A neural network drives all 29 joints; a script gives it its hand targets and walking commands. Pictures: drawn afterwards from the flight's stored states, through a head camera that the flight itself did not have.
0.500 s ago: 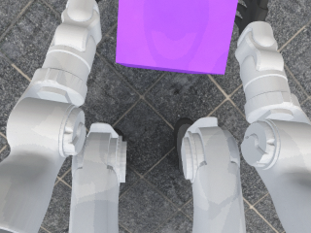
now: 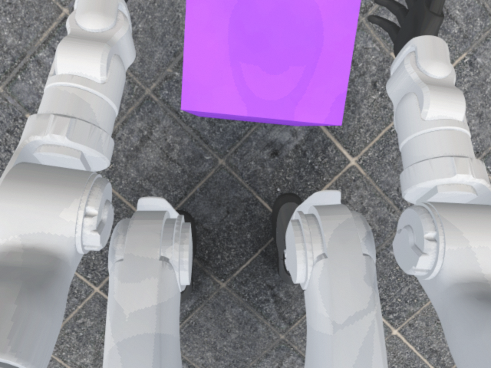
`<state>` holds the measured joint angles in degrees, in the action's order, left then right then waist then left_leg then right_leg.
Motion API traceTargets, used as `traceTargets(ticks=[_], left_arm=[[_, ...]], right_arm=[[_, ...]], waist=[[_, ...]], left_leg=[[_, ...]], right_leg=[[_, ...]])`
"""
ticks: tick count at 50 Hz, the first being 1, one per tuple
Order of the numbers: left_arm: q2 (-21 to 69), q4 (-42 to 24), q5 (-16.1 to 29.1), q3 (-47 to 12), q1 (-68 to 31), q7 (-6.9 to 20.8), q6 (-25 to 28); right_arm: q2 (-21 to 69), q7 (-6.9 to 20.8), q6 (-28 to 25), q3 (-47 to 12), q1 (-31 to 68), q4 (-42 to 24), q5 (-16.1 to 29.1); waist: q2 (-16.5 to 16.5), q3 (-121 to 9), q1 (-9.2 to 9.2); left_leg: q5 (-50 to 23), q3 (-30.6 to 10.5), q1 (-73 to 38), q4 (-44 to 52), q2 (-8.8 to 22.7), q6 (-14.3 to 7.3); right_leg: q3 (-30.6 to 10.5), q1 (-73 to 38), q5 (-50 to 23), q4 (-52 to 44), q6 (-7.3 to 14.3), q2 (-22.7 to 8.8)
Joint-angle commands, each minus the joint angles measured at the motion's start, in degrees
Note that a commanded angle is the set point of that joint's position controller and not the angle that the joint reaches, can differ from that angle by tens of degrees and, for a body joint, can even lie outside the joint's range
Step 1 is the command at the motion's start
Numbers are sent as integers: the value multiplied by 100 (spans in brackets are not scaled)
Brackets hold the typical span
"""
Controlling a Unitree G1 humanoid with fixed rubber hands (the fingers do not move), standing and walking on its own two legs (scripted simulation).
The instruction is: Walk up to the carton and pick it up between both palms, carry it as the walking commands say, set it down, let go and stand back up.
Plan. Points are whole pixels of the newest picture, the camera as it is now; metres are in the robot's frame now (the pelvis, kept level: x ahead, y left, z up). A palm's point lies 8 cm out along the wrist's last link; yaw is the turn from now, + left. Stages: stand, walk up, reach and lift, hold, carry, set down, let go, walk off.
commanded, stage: set down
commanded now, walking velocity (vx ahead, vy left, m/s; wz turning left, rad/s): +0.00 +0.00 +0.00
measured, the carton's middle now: (260, 52) +0.52 -0.05 -0.26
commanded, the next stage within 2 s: let go in 1.14 s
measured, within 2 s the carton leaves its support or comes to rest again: neither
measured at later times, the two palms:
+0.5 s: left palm out of the picture +0.57 +0.14 +0.00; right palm out of the picture +0.51 -0.24 +0.00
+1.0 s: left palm out of the picture +0.57 +0.14 +0.16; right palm out of the picture +0.51 -0.25 +0.15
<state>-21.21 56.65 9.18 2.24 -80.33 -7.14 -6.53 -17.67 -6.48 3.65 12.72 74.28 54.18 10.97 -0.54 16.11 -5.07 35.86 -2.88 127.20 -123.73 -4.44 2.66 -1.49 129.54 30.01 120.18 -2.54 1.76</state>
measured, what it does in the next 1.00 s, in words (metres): rises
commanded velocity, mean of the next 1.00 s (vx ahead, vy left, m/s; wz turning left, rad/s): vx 0.00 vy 0.00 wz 0.00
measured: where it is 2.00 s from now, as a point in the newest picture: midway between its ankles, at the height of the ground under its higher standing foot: (234, 262)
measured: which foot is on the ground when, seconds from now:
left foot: down 0.00-1.00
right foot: down 0.00-1.00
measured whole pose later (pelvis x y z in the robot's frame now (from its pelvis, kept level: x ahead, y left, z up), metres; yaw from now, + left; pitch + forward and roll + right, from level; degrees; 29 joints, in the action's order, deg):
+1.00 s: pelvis +0.04 +0.00 +0.25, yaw +0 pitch +46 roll +0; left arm -14.5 49.8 -3.2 14.2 -63.8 -0.9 -9.6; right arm -11.1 -0.6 7.7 22.1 55.9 43.5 0.2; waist -1.4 -5.0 -5.0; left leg 22.0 -3.7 90.9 -67.1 -2.8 1.7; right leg -2.8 92.9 17.8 64.9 -1.4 1.5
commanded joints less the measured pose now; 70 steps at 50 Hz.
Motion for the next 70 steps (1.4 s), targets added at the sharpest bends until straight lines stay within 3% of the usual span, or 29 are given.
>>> traceTargets(ticks=[1,7,16,29,50,59,63,67,70], left_arm=[[-495,-735,-104,230,-1482,-20,-5],[-427,-539,-344,541,-1156,50,-48],[-354,-619,-528,710,-933,197,-146],[-215,-1367,-785,863,-424,347,-367],[218,-1296,-1326,1275,322,641,-168],[475,-951,-1768,1662,818,723,31],[580,-1354,-1874,1642,1372,554,24],[792,-2390,-1825,1348,2698,312,-36],[911,-3066,-1715,1056,3414,265,-43]], right_arm=[[-796,-25,19,175,1018,-811,-114],[-554,30,127,288,851,-853,-302],[-423,96,297,490,611,-995,-532],[-361,302,470,704,-11,-1639,-650],[45,605,262,1031,-836,-1693,-1156],[307,664,87,1193,-1187,-1424,-1638],[110,776,85,1095,-1590,-1748,-1755],[-23,1012,152,721,-2806,-2337,-1710],[-83,1136,144,449,-3414,-2767,-1589]], waist=[[-444,-7850,-295],[-243,-7412,-139],[-221,-7537,-152],[-457,-8209,-211],[-340,-7492,-131],[-217,-6762,-71],[-213,-7634,-51],[-203,-8371,-48],[-19,-7978,-16]], left_leg=[[-1849,641,-3507,1324,26,-8],[-1650,652,-3080,1809,-2,-80],[-1468,662,-3324,2648,-72,-99],[-2190,601,-4701,3917,-163,-12],[-3015,400,-6595,6491,-78,-2],[-3158,368,-6593,7021,-35,43],[-3771,357,-7200,7033,-37,90],[-4510,361,-8136,7247,-56,82],[-4424,371,-8239,7504,-47,13]], right_leg=[[678,-4331,-2207,-1105,-16,37],[624,-4260,-2059,-1540,-44,122],[593,-4642,-1878,-2359,-42,174],[634,-5573,-2571,-3592,-42,240],[486,-7267,-3359,-6152,-92,211],[414,-7631,-3551,-6703,-90,154],[428,-8350,-4085,-6687,-49,185],[357,-9340,-4794,-6825,14,212],[189,-9797,-4904,-7029,87,166]])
